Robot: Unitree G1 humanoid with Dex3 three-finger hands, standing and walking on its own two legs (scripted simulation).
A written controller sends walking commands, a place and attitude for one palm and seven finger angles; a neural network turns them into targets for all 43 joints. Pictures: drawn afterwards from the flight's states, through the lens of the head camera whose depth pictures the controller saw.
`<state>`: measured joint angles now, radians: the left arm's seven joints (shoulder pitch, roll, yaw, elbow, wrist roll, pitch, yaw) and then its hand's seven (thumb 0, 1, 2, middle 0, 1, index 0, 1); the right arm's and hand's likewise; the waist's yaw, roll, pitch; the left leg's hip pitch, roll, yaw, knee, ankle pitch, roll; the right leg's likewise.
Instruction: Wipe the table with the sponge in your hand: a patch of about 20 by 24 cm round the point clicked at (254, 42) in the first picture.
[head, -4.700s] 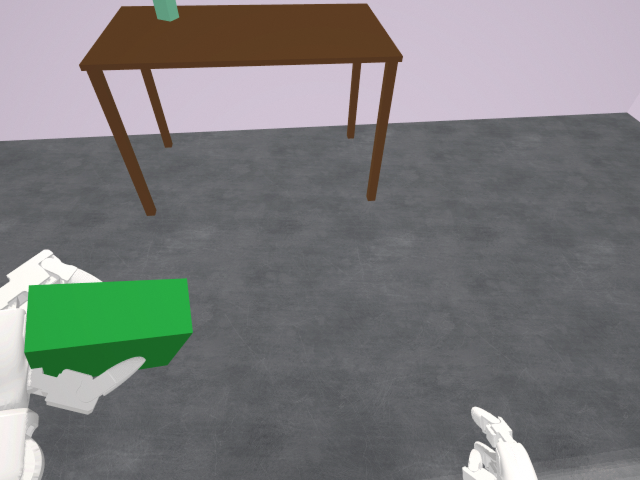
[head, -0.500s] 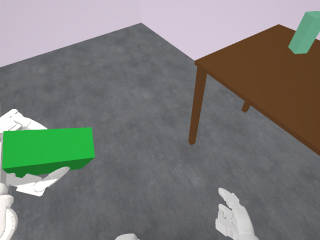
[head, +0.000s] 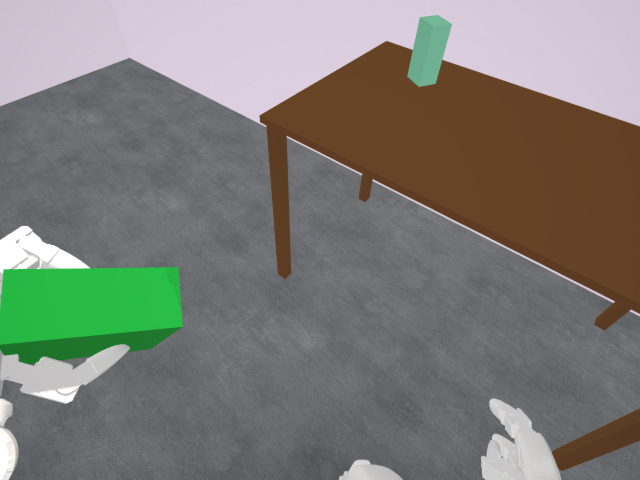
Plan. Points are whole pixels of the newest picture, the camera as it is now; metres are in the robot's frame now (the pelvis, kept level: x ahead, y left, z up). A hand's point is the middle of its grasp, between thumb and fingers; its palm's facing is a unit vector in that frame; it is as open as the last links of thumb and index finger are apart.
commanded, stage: turn to face it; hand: left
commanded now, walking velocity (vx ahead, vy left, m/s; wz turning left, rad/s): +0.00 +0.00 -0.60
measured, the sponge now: (117, 315) +0.22 +0.21 +0.16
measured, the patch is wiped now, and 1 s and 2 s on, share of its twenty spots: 0.00 0.00 0.00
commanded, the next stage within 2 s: take the last steps up to it in 1.50 s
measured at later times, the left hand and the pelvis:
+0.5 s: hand (231, 328) +0.21 +0.10 +0.18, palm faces +0.06 -0.86 -0.51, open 9.7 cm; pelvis -0.07 -0.05 +0.00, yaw -19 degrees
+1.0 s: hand (400, 388) +0.18 -0.04 +0.16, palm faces -0.24 -0.82 -0.52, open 9.7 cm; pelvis -0.14 -0.08 -0.01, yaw -37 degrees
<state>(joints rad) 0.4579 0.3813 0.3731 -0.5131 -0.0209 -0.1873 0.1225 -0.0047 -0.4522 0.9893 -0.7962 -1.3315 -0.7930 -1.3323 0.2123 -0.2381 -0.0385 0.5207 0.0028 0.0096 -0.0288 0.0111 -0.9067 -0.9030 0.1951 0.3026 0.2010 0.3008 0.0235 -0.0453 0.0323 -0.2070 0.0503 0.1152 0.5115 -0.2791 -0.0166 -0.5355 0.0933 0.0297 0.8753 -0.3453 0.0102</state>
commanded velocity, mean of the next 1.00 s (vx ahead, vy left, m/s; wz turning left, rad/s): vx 0.00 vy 0.00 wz -0.60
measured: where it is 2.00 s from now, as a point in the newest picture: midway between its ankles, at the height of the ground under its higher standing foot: outside the picture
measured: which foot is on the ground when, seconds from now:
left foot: down 0.00-0.22, up 0.24-0.54, down 0.56-0.88, up 0.90-1.00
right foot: up 0.00-0.18, down 0.20-0.58, up 0.60-0.86, down 0.88-1.00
